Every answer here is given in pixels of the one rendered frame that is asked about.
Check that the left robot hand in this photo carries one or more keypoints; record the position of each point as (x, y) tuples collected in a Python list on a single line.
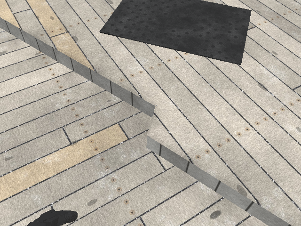
[(55, 218)]

